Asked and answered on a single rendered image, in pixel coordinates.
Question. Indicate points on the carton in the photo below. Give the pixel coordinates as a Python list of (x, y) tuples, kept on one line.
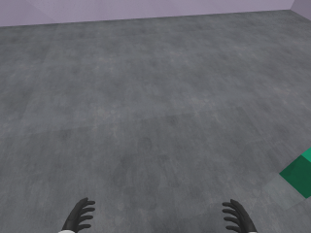
[(298, 174)]

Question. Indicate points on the robot left hand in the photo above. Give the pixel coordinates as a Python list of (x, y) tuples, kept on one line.
[(73, 220)]

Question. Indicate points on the robot right hand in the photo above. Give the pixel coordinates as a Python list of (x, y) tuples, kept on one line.
[(243, 220)]

